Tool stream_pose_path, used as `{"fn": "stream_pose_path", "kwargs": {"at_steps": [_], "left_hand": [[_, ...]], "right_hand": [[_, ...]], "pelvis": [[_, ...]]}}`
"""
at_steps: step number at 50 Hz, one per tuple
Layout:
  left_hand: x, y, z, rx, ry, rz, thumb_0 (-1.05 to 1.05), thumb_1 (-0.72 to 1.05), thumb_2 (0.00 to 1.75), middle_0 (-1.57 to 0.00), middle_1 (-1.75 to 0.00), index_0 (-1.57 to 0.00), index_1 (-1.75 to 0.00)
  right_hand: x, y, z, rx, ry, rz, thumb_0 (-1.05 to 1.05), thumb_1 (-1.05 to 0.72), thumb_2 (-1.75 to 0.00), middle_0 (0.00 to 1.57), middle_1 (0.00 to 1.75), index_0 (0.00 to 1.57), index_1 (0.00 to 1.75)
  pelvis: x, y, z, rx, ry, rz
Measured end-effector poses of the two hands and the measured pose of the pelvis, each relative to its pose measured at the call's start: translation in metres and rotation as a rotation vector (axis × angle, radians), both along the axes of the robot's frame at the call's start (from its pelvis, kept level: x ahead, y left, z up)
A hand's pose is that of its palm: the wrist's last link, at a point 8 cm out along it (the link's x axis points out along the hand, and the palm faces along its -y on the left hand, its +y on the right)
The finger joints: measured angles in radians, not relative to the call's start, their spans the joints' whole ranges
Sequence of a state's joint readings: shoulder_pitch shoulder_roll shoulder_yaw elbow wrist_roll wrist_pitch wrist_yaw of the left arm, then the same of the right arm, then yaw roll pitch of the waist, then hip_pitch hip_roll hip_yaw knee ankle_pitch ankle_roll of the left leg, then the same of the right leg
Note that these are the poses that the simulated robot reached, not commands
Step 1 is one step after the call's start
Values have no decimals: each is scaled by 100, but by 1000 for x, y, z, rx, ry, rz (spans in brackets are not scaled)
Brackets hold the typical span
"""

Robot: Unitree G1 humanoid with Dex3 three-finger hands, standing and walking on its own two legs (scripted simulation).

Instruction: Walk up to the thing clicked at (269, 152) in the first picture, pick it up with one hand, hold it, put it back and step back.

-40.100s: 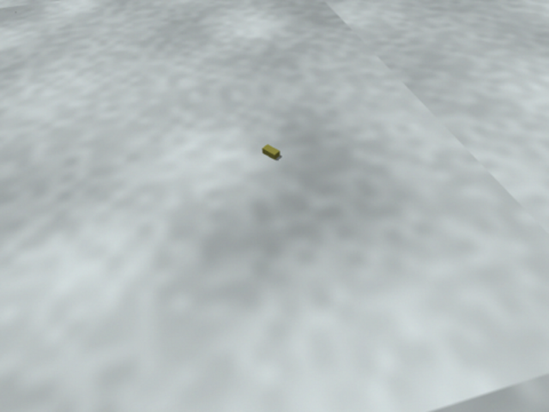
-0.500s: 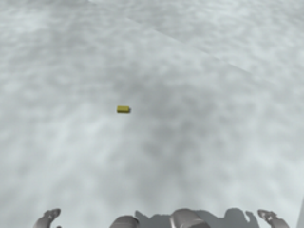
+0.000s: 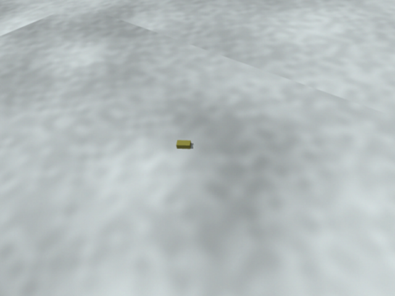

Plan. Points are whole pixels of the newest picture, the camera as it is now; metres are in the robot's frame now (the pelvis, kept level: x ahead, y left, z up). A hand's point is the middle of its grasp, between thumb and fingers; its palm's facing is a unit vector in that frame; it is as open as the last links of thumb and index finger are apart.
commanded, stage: step back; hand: left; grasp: from above
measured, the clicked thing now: (183, 144) +1.09 +0.20 -0.74
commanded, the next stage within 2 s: stand in 0.80 s
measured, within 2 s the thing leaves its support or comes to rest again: neither
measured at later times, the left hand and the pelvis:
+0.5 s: hand out of the picture +0.12 +0.23 -0.14, palm faces -0.01 -0.92 -0.40, open 7.3 cm; pelvis +0.04 -0.03 +0.00, yaw -1 degrees
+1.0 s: hand (106, 284) +0.17 +0.26 -0.15, palm faces +0.00 -0.94 -0.34, open 7.3 cm; pelvis +0.08 +0.01 +0.01, yaw +0 degrees
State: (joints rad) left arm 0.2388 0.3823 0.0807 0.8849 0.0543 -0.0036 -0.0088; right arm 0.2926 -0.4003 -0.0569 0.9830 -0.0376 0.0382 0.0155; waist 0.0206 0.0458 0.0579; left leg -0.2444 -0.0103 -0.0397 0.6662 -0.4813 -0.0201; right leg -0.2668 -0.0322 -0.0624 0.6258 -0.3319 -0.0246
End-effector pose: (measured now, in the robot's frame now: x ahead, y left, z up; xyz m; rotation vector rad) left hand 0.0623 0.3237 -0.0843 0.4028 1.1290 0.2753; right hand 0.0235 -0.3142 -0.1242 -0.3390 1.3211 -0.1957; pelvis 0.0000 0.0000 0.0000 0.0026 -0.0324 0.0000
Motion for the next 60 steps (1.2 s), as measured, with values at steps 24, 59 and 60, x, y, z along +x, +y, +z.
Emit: {"fn": "stream_pose_path", "kwargs": {"at_steps": [24,59,60], "left_hand": [[47,-49,-17,-56,21,-13,0,91,90,-21,-30,-21,-30],[87,-33,-17,-130,52,-8,0,91,90,-21,-30,-21,-30],[86,-34,-16,-128,54,-7,0,91,90,-21,-30,-21,-30]], "right_hand": [[69,-23,-3,7,-86,-12,0,-91,-89,20,30,20,30],[157,23,31,25,-203,41,0,-90,-89,20,30,20,30],[155,22,31,28,-200,40,0,-90,-89,20,30,20,30]], "pelvis": [[42,-27,-3,-2,-10,-14],[70,0,18,-1,-24,3],[69,-1,19,0,-23,3]]}}
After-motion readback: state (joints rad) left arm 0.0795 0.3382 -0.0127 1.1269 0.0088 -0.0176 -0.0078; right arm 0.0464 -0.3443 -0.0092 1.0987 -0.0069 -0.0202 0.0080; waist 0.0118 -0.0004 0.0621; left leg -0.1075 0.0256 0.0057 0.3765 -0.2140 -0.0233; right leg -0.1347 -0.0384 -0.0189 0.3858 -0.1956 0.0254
